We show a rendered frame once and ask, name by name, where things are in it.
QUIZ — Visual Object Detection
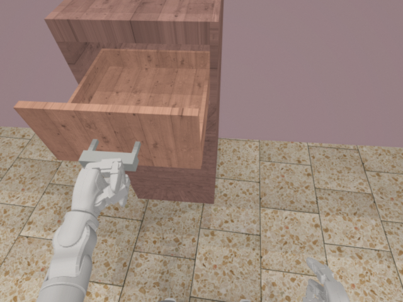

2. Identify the drawer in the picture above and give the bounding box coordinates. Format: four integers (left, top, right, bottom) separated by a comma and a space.
13, 48, 210, 169

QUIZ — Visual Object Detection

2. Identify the robot left forearm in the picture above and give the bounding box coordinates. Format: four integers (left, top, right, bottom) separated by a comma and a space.
36, 210, 99, 302

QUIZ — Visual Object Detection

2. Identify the handle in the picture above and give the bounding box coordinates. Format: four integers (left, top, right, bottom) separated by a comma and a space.
78, 139, 141, 172

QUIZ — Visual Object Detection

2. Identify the robot right hand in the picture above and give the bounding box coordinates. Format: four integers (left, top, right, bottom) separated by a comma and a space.
302, 257, 350, 302

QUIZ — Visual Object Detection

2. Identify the cabinet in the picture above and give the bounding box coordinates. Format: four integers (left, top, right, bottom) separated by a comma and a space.
44, 0, 224, 204

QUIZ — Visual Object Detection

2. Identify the robot left hand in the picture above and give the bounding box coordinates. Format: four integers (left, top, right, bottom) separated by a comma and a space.
71, 158, 130, 218

